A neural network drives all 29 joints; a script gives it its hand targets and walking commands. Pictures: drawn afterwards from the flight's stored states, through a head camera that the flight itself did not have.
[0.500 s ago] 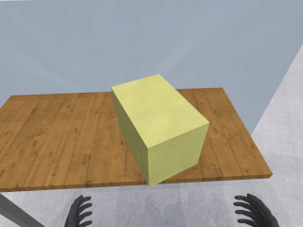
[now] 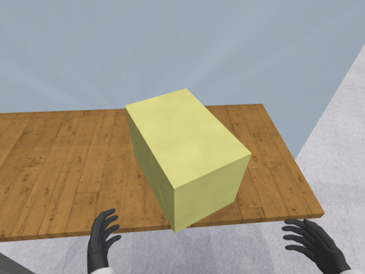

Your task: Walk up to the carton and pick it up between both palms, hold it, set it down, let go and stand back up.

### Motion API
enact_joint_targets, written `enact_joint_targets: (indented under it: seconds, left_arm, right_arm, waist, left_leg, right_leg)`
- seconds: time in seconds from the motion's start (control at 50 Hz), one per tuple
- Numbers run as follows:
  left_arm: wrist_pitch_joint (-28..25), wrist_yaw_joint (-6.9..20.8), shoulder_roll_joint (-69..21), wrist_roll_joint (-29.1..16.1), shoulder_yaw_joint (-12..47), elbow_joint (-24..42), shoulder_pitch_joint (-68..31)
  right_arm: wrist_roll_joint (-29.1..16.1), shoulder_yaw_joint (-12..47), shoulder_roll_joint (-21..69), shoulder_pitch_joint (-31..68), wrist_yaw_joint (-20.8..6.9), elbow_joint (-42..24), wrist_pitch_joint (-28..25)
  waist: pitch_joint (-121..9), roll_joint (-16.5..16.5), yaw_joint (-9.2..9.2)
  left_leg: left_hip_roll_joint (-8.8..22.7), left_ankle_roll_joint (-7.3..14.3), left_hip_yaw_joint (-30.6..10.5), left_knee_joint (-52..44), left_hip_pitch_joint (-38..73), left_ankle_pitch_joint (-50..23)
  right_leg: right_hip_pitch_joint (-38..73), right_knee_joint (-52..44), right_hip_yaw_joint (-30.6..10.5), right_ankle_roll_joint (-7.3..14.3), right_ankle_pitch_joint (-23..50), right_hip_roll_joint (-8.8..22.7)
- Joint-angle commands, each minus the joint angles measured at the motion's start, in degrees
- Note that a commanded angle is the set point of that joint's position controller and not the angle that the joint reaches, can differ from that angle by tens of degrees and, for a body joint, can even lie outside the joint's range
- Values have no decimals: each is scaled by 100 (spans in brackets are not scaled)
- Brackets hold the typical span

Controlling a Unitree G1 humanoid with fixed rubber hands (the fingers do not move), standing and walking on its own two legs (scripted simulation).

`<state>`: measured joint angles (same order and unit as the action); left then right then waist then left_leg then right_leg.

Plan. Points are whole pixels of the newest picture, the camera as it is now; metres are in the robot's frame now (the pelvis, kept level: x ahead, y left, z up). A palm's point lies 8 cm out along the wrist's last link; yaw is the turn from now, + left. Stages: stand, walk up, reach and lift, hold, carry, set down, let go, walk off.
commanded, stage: reach and lift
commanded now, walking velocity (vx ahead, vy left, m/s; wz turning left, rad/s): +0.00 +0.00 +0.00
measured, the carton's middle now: (180, 155) +0.42 +0.03 +0.03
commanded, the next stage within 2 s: none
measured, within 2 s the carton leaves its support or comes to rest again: neither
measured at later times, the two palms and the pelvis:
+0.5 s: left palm (103, 238) +0.19 +0.16 +0.07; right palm (317, 229) +0.23 -0.25 +0.03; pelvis -0.02 -0.01 +0.00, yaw -1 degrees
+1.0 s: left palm (99, 205) +0.24 +0.18 +0.10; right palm (297, 191) +0.29 -0.22 +0.07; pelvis -0.03 -0.01 +0.00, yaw -1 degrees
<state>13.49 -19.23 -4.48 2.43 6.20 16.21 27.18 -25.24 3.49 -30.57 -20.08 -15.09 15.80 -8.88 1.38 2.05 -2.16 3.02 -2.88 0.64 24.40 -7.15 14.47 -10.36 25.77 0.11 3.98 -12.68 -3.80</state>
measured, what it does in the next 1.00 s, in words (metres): stands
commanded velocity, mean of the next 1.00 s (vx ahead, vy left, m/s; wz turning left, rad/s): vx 0.00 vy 0.00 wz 0.00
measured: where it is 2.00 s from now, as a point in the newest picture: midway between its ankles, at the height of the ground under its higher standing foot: outside the picture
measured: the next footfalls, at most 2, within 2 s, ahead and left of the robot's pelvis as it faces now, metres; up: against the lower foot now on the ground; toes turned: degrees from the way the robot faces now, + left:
none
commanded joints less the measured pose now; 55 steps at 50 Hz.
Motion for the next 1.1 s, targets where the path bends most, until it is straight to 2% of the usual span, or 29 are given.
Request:
enact_joint_targets:
  seconds: [0.0,0.04,0.06,0.1,0.14,0.16,0.18,0.26,0.3,0.32,0.36,0.4,0.48,0.54,0.58,0.64,0.7,0.72,0.78,0.8,0.82,0.84,0.86,0.9,0.94,1.0,1.02,1.06,1.08]
  left_arm:
    - [-432,-29,-115,116,120,1683,-651]
    - [-502,-60,-183,212,24,1860,-467]
    - [-466,-46,-212,212,94,1825,-436]
    - [-438,-88,-141,195,55,1816,-675]
    - [-385,-114,-282,65,319,1950,-882]
    - [-380,-86,-364,72,374,1954,-660]
    - [-352,-86,-276,87,215,1851,-992]
    - [-180,-124,-255,31,261,1856,-1309]
    - [-82,-160,-227,-29,158,1801,-1437]
    - [-8,-181,-200,-30,124,1899,-1817]
    - [129,-212,-222,-11,71,1832,-1972]
    - [300,-228,-234,-185,99,2094,-2065]
    - [583,-193,-133,-156,-165,1748,-2391]
    - [853,-200,-137,-96,-191,2214,-2588]
    - [969,-188,-27,-216,-348,2085,-2843]
    - [1225,-193,-94,-204,-341,2033,-3076]
    - [1494,-219,-105,-227,-406,2062,-3530]
    - [1550,-229,-30,-326,-412,2230,-3573]
    - [1839,-190,-4,-178,-613,1819,-3893]
    - [1884,-209,-3,-282,-534,2093,-4206]
    - [2028,-208,27,-364,-517,1892,-4565]
    - [2012,-251,72,-337,-676,2305,-4055]
    - [2098,-188,-23,-277,-619,2043,-4127]
    - [2301,-159,119,-351,-719,2031,-4630]
    - [2427,-192,162,-329,-822,2049,-4863]
    - [2521,-162,321,-446,-894,2447,-4933]
    - [2559,-181,331,-384,-955,2352,-4951]
    - [2738,-72,342,-487,-935,1998,-5351]
    - [2870,-59,398,-471,-1003,1832,-5422]
  right_arm:
    - [-209,-629,-1398,760,82,-1264,-487]
    - [-266,-488,-1439,617,171,-1401,-630]
    - [-300,-451,-1385,595,204,-1343,-609]
    - [-279,-583,-1398,751,212,-1342,-596]
    - [-279,-634,-1431,998,210,-1105,-582]
    - [-254,-605,-1385,875,213,-1316,-590]
    - [-269,-612,-1467,1174,234,-1285,-569]
    - [-296,-664,-1432,1488,289,-1271,-484]
    - [-179,-745,-1421,1725,342,-1317,-378]
    - [-219,-744,-1442,1995,341,-1193,-293]
    - [-190,-712,-1360,2131,371,-1290,-202]
    - [-206,-784,-1444,2357,413,-1354,-30]
    - [-226,-603,-1277,2645,511,-1373,200]
    - [-313,-652,-1310,2834,604,-1427,355]
    - [-349,-613,-1261,3068,661,-1652,432]
    - [-252,-705,-1300,3330,681,-1499,628]
    - [-263,-685,-1337,3734,725,-1457,867]
    - [-316,-673,-1211,3813,766,-1762,850]
    - [-164,-665,-1343,4179,853,-1385,1086]
    - [-166,-698,-1319,4420,862,-1485,1125]
    - [-113,-766,-1377,4831,848,-1396,1256]
    - [-214,-690,-1356,4316,874,-1797,1214]
    - [-134,-601,-1323,4433,931,-1710,1271]
    - [-189,-685,-1375,4937,979,-1625,1465]
    - [-134,-562,-1376,5141,983,-1538,1581]
    - [-353,-537,-1414,5227,1082,-1962,1635]
    - [-416,-360,-1315,5348,1071,-1684,1722]
    - [-269,-494,-1332,5734,1095,-1589,1841]
    - [-277,-534,-1363,5823,1153,-1379,1934]
  waist:
    - [-554,710,-41]
    - [-706,687,-140]
    - [-691,657,-58]
    - [-778,696,-147]
    - [-646,570,-24]
    - [-665,686,-79]
    - [-792,669,-39]
    - [-896,618,-66]
    - [-807,822,-164]
    - [-920,583,-118]
    - [-996,641,-262]
    - [-1102,730,-148]
    - [-1047,839,-252]
    - [-1418,508,-211]
    - [-1434,592,-186]
    - [-1419,719,-240]
    - [-1390,410,-235]
    - [-1703,497,-267]
    - [-1604,569,-254]
    - [-1799,365,-208]
    - [-1772,545,-194]
    - [-2014,540,-374]
    - [-1927,623,-318]
    - [-1980,532,-251]
    - [-2198,572,-363]
    - [-2712,544,-318]
    - [-2584,334,-471]
    - [-2475,474,-346]
    - [-2311,308,-287]
  left_leg:
    - [-286,270,-103,-263,-192,-1043]
    - [-298,234,-116,-299,-273,-1104]
    - [-289,225,-136,-325,-235,-1080]
    - [-273,259,-188,-301,-125,-1134]
    - [-248,253,-166,-339,-92,-944]
    - [-212,245,-180,-319,-72,-1159]
    - [-247,210,-182,-355,-180,-794]
    - [-216,240,-151,-360,185,-1059]
    - [-190,273,-136,-374,-24,-916]
    - [-185,242,-149,-412,-66,-709]
    - [-169,276,-127,-460,-116,-656]
    - [-150,255,-129,-468,112,-908]
    - [-201,295,-127,-468,-56,-801]
    - [-182,250,-167,-496,210,-1254]
    - [-221,266,-137,-457,73,-1183]
    - [-142,300,-168,-584,208,-1206]
    - [-144,243,-156,-596,82,-916]
    - [-153,274,-157,-548,206,-1226]
    - [-165,269,-157,-611,234,-1307]
    - [-176,243,-137,-588,194,-1274]
    - [-154,296,-194,-676,138,-992]
    - [-125,268,-175,-603,325,-1421]
    - [-149,279,-162,-595,331,-1405]
    - [-173,230,-198,-654,321,-1369]
    - [-148,266,-160,-596,316,-1464]
    - [-182,227,-161,-548,450,-1690]
    - [-202,218,-133,-572,300,-1598]
    - [-165,243,-156,-557,385,-1580]
    - [-197,181,-154,-590,321,-1552]
  right_leg:
    - [172,-780,-690,-77,1574,498]
    - [516,-711,-866,-201,2085,651]
    - [458,-722,-844,-195,2109,627]
    - [354,-769,-876,-181,1760,599]
    - [83,-863,-799,-104,1165,519]
    - [147,-888,-855,-116,1457,562]
    - [237,-894,-915,-160,1367,631]
    - [-28,-975,-721,-4,965,434]
    - [59,-1028,-953,-41,645,530]
    - [35,-1017,-954,-27,318,549]
    - [91,-1052,-934,-39,174,556]
    - [132,-1076,-878,-30,381,490]
    - [265,-1104,-1113,-135,417,622]
    - [469,-1104,-1059,-110,853,602]
    - [581,-1104,-1164,-178,853,617]
    - [461,-1200,-1025,-119,340,527]
    - [342,-1233,-1053,-81,-10,561]
    - [547,-1203,-1108,-110,351,578]
    - [533,-1165,-991,-154,505,502]
    - [591,-1118,-942,-105,439,479]
    - [455,-1188,-957,-98,58,465]
    - [686,-1159,-945,-119,464,504]
    - [733,-1177,-1017,-188,746,535]
    - [684,-1170,-957,-196,585,471]
    - [736,-1098,-894,-162,625,413]
    - [1022,-1000,-972,-263,1434,484]
    - [952,-1007,-990,-243,1168,507]
    - [787,-1075,-904,-190,989,420]
    - [709,-1060,-899,-230,1026,477]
